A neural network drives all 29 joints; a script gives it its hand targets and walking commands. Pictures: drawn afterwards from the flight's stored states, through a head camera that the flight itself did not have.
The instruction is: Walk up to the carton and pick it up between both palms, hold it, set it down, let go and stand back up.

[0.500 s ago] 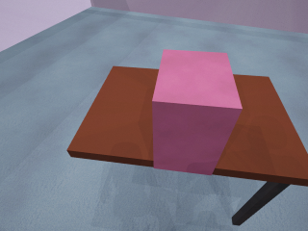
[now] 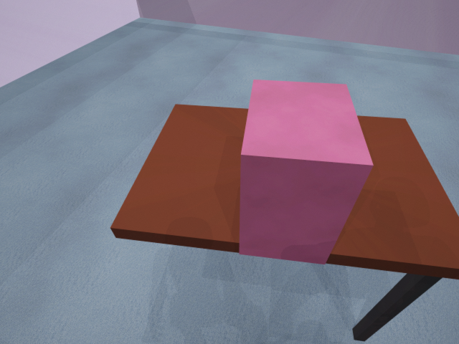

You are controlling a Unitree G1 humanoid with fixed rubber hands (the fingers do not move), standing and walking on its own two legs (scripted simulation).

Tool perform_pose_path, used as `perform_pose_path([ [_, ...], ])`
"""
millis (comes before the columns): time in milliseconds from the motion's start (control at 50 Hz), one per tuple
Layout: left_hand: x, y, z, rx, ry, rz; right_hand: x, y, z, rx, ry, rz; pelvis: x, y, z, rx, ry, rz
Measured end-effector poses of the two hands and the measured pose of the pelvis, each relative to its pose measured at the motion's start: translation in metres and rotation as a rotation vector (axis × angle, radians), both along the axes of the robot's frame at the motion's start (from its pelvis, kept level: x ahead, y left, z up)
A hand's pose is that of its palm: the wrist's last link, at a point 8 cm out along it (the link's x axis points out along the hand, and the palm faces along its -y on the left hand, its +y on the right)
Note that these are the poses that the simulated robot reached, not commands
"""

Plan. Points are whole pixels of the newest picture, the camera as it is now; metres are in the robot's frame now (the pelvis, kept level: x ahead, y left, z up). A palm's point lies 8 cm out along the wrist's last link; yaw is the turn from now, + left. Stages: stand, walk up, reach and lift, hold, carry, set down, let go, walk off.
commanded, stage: stand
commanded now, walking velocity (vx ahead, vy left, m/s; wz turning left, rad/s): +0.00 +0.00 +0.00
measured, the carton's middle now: (289, 173) +0.44 -0.09 +0.06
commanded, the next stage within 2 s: none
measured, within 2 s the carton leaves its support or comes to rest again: neither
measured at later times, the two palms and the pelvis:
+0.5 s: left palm out of the picture -0.05 +0.21 -0.15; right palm out of the picture -0.05 -0.19 -0.15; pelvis -0.01 +0.02 +0.00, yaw +0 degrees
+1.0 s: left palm out of the picture -0.06 +0.22 -0.15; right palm out of the picture -0.05 -0.17 -0.15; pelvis -0.01 +0.03 +0.00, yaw +0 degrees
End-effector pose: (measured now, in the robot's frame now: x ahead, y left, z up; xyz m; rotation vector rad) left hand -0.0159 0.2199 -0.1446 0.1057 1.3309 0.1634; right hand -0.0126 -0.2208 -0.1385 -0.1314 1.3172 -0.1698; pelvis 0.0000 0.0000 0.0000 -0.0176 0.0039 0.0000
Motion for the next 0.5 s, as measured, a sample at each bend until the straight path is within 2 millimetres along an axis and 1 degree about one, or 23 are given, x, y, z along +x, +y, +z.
perform_pose_path([
  [240,-0.024,-0.007,-0.006,-0.034,0.092,0.007,-0.021,0.020,-0.004,0.025,0.063,-0.011,-0.004,0.008,0.000,0.003,-0.013,-0.001],
  [500,-0.038,-0.005,-0.007,-0.044,0.145,0.005,-0.034,0.035,-0.007,0.039,0.098,-0.019,-0.008,0.017,0.000,0.007,-0.020,-0.003],
])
